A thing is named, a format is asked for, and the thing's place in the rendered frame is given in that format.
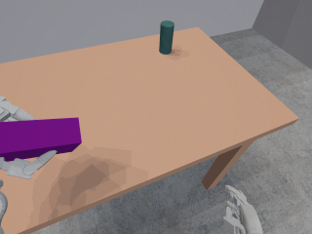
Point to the left robot hand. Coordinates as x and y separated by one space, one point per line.
19 167

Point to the sponge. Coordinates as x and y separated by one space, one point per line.
32 138

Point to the table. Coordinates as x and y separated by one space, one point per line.
142 115

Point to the right robot hand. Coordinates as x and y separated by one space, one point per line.
245 219

